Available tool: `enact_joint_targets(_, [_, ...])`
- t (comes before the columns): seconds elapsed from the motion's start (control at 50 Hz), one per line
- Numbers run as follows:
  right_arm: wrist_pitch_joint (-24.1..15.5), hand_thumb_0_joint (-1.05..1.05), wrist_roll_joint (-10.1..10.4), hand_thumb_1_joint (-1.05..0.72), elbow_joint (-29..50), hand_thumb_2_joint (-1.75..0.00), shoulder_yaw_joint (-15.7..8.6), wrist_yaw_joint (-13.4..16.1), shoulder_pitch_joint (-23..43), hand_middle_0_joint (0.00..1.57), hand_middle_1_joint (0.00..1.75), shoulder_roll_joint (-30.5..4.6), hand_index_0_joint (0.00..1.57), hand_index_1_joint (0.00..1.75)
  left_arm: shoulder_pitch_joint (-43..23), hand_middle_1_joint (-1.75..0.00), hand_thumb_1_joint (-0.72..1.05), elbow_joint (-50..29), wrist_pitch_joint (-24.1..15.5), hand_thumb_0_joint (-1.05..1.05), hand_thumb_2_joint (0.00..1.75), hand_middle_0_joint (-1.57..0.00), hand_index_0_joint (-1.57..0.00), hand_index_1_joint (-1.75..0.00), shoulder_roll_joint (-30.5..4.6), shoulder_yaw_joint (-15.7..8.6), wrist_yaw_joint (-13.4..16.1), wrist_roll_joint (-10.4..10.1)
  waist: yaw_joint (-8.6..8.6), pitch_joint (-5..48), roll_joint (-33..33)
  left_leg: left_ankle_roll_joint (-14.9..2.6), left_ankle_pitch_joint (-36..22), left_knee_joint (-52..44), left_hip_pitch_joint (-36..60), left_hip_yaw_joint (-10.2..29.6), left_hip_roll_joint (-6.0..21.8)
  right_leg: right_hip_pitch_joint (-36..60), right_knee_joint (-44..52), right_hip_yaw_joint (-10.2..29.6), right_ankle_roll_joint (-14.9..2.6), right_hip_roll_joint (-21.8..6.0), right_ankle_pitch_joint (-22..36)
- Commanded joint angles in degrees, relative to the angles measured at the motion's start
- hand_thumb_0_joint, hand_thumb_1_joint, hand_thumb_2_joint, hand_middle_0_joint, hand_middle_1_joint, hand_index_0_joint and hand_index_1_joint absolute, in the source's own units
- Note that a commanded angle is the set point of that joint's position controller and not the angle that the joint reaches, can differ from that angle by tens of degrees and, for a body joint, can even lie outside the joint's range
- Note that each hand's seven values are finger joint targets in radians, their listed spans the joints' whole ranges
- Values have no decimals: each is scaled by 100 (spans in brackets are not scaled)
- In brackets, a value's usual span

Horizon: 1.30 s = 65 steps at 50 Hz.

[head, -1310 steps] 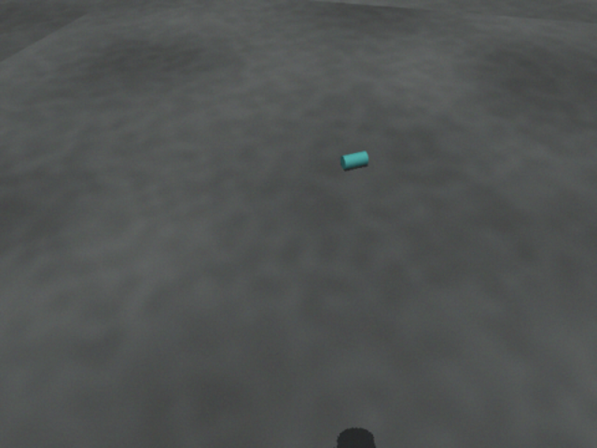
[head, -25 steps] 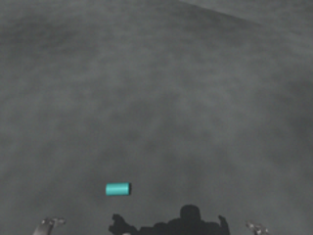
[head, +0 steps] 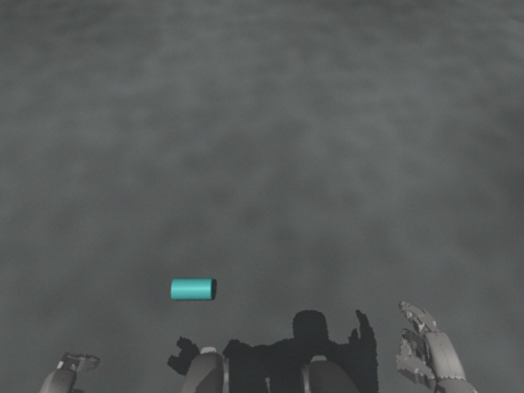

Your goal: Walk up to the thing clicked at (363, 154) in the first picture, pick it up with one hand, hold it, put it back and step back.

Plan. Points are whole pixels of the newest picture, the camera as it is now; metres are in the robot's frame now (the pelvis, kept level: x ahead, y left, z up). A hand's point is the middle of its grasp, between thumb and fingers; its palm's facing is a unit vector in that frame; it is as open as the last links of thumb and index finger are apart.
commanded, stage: rise first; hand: left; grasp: from above
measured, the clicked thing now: (192, 288) +0.44 +0.22 -0.64
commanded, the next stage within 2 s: none
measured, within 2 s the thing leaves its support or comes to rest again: neither
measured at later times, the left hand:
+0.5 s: hand (130, 341) +0.25 +0.29 -0.33, palm faces -0.48 -0.43 -0.77, open 14.2 cm
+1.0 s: hand (148, 313) +0.33 +0.29 -0.44, palm faces -0.49 -0.10 -0.87, open 14.2 cm
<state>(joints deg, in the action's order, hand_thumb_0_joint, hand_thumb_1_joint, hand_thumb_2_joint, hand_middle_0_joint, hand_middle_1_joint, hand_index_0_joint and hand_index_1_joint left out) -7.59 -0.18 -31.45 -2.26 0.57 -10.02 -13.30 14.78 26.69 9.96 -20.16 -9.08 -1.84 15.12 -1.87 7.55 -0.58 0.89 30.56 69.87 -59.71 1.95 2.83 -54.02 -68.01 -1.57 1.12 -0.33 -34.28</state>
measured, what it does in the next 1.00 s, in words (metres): lowers itself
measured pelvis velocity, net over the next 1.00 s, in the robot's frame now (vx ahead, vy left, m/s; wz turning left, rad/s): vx -0.10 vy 0.00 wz -0.12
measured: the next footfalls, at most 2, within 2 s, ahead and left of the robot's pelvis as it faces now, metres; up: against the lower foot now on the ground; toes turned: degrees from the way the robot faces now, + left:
none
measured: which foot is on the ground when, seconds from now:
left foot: down 0.00-1.00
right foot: down 0.00-1.00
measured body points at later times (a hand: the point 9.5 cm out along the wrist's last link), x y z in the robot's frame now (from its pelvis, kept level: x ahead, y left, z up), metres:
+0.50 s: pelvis -0.07 +0.00 -0.18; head +0.13 +0.01 +0.22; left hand +0.27 +0.31 -0.28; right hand +0.11 -0.27 -0.31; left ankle +0.02 +0.13 -0.64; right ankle -0.02 -0.14 -0.64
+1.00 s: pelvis -0.10 +0.00 -0.30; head +0.12 +0.04 +0.10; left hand +0.35 +0.29 -0.39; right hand -0.04 -0.29 -0.42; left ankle +0.02 +0.13 -0.64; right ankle -0.02 -0.14 -0.64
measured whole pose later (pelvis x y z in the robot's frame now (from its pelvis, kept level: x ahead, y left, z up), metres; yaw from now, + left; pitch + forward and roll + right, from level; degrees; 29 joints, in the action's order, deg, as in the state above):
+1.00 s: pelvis -0.10 +0.00 -0.30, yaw -7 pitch +32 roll -7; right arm 0.2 -5.3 -43.1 -1.3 -5.1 -7.6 -15.3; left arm -40.5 67.5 -17.8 -41.5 -8.4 12.3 64.7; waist -6.4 4.6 0.5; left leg 1.1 33.8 128.1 -126.7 8.3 2.9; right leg -119.1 -127.0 -3.7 1.7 2.3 -40.1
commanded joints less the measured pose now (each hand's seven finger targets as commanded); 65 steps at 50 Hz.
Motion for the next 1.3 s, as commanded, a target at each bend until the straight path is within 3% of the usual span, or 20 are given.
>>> enact_joint_targets(0.0, [-295, 0, 30, -90, 661, -90, -341, -20, -86, 20, 30, -896, 20, 30, -129, -104, -58, -820, -237, 0, 101, -7, -5, -105, -1163, -412, 147, 228, -41, 1442, -446, -182, -1745, -407, 1141, -69, -118, -121, 409, -42, -198, 135, 1745])
enact_joint_targets(0.04, [-332, 0, 27, -90, 592, -90, -367, -58, -73, 20, 30, -953, 20, 30, -272, -103, -60, -518, -381, 0, 101, -8, -6, -105, -1093, -324, 168, 406, -140, 1530, -330, -187, -1705, -102, 875, 13, -104, -531, 48, -79, -206, 158, 1647])
enact_joint_targets(0.06, [-374, 0, 27, -89, 684, -90, -338, -85, 51, 20, 30, -930, 20, 30, -639, -104, -60, -799, -522, 0, 101, -7, -5, -106, -1201, -321, 188, 517, -64, 1629, -407, -197, -1716, 90, 713, 12, -113, -720, -141, -71, -211, 151, 1649])
enact_joint_targets(0.16, [-430, 0, 10, -90, 393, -90, -414, -207, 110, 20, 30, -1080, 20, 30, -1355, -103, -60, 104, -1122, 0, 102, -8, -6, -105, -1450, -346, 276, 1246, -2, 2024, -449, -171, -1315, 873, -134, 107, -119, -1827, -1105, -50, -248, 140, 1244])
enact_joint_targets(0.24, [-440, 0, 4, -91, 272, -90, -484, -236, 203, 20, 30, -1206, 20, 30, -2017, -103, -59, 243, -1615, 0, 103, -9, -7, -105, -1845, -470, 427, 1784, 119, 2651, -692, -121, -1020, 1371, -483, 168, -98, -2581, -1751, -63, -272, 159, 1013])
enact_joint_targets(0.26, [-424, 0, 10, -92, 243, -91, -487, -251, 208, 20, 30, -1212, 20, 30, -2179, -103, -60, 240, -1681, 0, 103, -10, -8, -105, -1821, -360, 457, 1903, 102, 2774, -701, -121, -1030, 1514, -568, 171, -99, -2748, -1880, -72, -278, 162, 1015])
enact_joint_targets(0.3, [-364, 0, -5, -91, 128, -91, -494, -252, 156, 20, 30, -1234, 20, 30, -2587, -104, -59, 513, -1759, 0, 103, -10, -8, -105, -2013, -448, 564, 2091, 76, 2968, -603, -143, -996, 1855, -876, 117, -99, -2923, -2044, -85, -259, 185, 1002])
enact_joint_targets(0.34, [-303, 0, -26, -90, 8, -90, -508, -268, 155, 20, 30, -1245, 20, 30, -2925, -104, -58, 824, -1829, 0, 103, -8, -7, -106, -2312, -582, 657, 2357, 184, 3174, -525, -177, -981, 2249, -1229, 49, -110, -3102, -2270, -84, -250, 213, 973])
enact_joint_targets(0.38, [-230, 0, -60, -90, -117, -90, -522, -307, 55, 20, 30, -1274, 20, 30, -3358, -105, -58, 1019, -1914, 0, 103, -8, -7, -107, -2362, -490, 693, 2592, 149, 3420, -564, -183, -1105, 2529, -1364, 86, -95, -3342, -2565, -134, -262, 212, 1028])
enact_joint_targets(0.44, [-144, 0, -104, -90, -270, -91, -506, -343, -56, 20, 30, -1275, 20, 30, -4184, -104, -59, 1410, -2060, 0, 104, -9, -7, -106, -2623, -430, 756, 2932, 79, 3487, -439, -226, -892, 2998, -1900, 23, -95, -3587, -2793, -159, -249, 242, 904])
enact_joint_targets(0.54, [26, 0, -166, -91, -410, -91, -502, -383, -208, 20, 30, -1320, 20, 30, -5101, -105, -58, 1704, -2323, 0, 103, -8, -8, -106, -3141, -519, 890, 3438, 135, 3854, -477, -230, -409, 3474, -2441, -29, -98, -3835, -3136, -221, -257, 270, 517])
enact_joint_targets(0.64, [246, 0, -219, -87, -526, -90, -459, -418, -334, 20, 30, -1323, 20, 30, -5579, -102, -54, 2307, -2487, 0, 104, -7, -6, -103, -3388, -502, 1033, 3824, 24, 3579, -307, -253, 89, 3779, -3159, -16, -116, -4183, -3387, -307, -264, 321, 33])
enact_joint_targets(0.72, [404, 0, -293, -86, -616, -89, -423, -447, -371, 20, 30, -1376, 20, 30, -6146, -102, -55, 2353, -2630, 0, 104, -5, -5, -103, -3707, -549, 1208, 4149, 31, 3727, -755, -221, 188, 3967, -3024, 45, -95, -4626, -3759, -410, -308, 335, -49])
enact_joint_targets(0.78, [517, 0, -371, -88, -698, -90, -362, -476, -409, 20, 30, -1381, 20, 30, -6482, -100, -56, 2660, -2716, 0, 104, -5, -5, -101, -3670, -427, 1349, 4352, -176, 3399, -764, -238, 319, 4155, -3377, 78, -104, -4923, -3939, -471, -307, 335, -129])
enact_joint_targets(0.84, [606, 0, -430, -89, -755, -90, -324, -490, -408, 20, 30, -1409, 20, 30, -6847, -98, -56, 2738, -2783, 0, 104, -6, -5, -99, -3921, -456, 1513, 4613, -146, 3458, -1085, -212, 401, 4276, -3360, 76, -106, -5152, -4096, -495, -336, 336, -200])
enact_joint_targets(0.88, [648, 0, -475, -89, -818, -90, -308, -506, -445, 20, 30, -1429, 20, 30, -6679, -99, -55, 3254, -2776, 0, 103, -6, -5, -99, -3668, -268, 1577, 4756, -284, 3230, -911, -211, 485, 4340, -3508, 163, -91, -5398, -4239, -590, -328, 350, -232])
enact_joint_targets(0.92, [671, 0, -504, -89, -866, -90, -283, -510, -423, 20, 30, -1478, 20, 30, -6925, -98, -56, 3392, -2810, 0, 103, -6, -5, -98, -3901, -311, 1675, 4896, -280, 3097, -1090, -194, 656, 4357, -3567, 203, -97, -5620, -4349, -609, -344, 336, -352])
enact_joint_targets(0.98, [712, 0, -557, -90, -893, -90, -265, -532, -421, 20, 30, -1505, 20, 30, -7177, -98, -55, 3460, -2859, 0, 103, -6, -6, -98, -3923, -203, 1761, 5106, -359, 3135, -1153, -191, 639, 4509, -3603, 204, -100, -5779, -4456, -641, -347, 340, -317])
enact_joint_targets(1.14, [752, 0, -692, -90, -1023, -90, -186, -571, -461, 20, 30, -1505, 20, 30, -7571, -99, -54, 3656, -2960, 0, 100, -6, -6, -98, -4145, -213, 2034, 5449, -423, 3397, -1255, -191, 202, 4939, -3645, 147, -98, -5754, -4689, -690, -323, 395, 68])
enact_joint_targets(1.28, [797, 0, -798, -91, -1078, -90, -106, -625, -438, 20, 30, -1496, 20, 30, -7568, -100, -54, 4018, -2980, 0, 99, -7, -7, -99, -4162, -177, 2230, 5701, -525, 3220, -1320, -195, -63, 5158, -3753, 183, -65, -5840, -4915, -782, -304, 441, 313])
